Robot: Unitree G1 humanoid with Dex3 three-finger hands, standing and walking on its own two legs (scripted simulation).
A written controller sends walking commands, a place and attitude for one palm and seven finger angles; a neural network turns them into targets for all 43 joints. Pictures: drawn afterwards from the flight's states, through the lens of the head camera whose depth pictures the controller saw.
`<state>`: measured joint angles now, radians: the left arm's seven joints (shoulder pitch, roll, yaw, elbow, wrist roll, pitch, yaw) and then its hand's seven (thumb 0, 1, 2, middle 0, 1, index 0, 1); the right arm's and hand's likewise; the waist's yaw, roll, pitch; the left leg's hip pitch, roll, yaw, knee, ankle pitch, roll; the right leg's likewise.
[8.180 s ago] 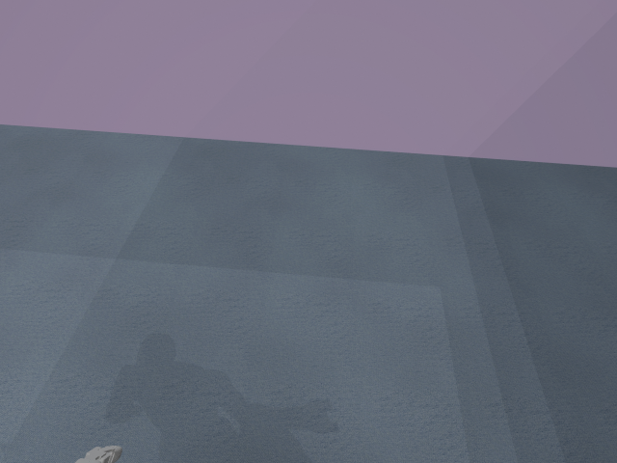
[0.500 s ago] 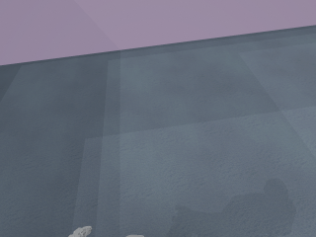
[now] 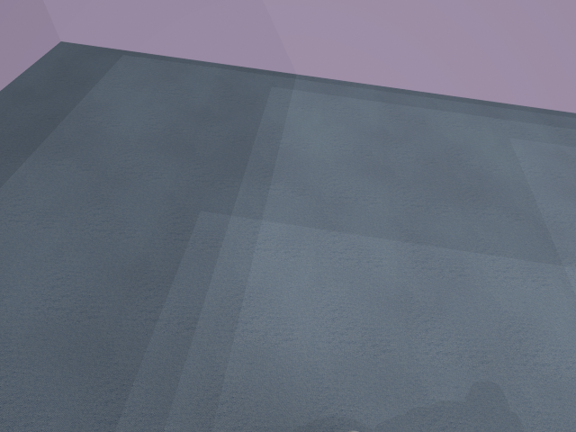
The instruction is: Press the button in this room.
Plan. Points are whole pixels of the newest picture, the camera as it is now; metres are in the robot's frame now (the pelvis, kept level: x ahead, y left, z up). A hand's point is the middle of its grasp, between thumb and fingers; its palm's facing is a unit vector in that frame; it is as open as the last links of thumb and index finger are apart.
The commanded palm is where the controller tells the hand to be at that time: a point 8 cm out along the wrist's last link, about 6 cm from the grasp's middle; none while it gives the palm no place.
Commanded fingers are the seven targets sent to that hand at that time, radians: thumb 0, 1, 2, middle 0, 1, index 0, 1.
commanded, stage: turn or walk to find it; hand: left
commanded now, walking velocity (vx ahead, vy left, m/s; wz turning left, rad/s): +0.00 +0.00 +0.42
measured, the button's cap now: out of the picture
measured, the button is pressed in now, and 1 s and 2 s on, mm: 0 0 0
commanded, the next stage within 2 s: none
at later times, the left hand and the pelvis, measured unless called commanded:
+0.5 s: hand out of the picture +0.02 +0.15 -0.13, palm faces +0.23 -0.93 -0.28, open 7.4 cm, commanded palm none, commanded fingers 0.00 0.90 0.90 -0.20 -0.30 -0.20 -0.30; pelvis -0.03 -0.05 +0.01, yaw +13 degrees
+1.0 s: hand out of the picture -0.14 +0.19 -0.17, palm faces +0.48 -0.84 -0.25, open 7.4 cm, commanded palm none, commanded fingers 0.00 0.90 0.90 -0.20 -0.30 -0.20 -0.30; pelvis -0.07 -0.02 +0.01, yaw +26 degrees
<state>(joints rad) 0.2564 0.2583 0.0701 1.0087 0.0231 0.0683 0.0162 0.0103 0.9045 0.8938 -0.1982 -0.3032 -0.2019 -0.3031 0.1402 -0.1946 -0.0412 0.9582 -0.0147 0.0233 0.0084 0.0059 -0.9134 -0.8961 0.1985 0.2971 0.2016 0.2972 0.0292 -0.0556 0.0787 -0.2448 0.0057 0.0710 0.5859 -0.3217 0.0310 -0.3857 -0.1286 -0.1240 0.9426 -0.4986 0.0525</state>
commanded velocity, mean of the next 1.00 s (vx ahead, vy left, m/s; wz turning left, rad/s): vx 0.00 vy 0.00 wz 0.42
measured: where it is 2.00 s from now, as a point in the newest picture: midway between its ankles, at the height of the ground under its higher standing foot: outside the picture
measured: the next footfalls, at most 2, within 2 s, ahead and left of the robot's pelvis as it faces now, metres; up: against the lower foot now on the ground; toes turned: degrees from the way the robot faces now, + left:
right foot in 0.36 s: +0.04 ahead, -0.14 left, +0.00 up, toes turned +5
left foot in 0.84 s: -0.09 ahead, +0.09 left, +0.00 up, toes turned +27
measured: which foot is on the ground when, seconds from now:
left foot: down 0.00-0.36, up 0.38-0.82, down 0.84-1.00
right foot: up 0.00-0.34, down 0.36-0.84, up 0.86-1.00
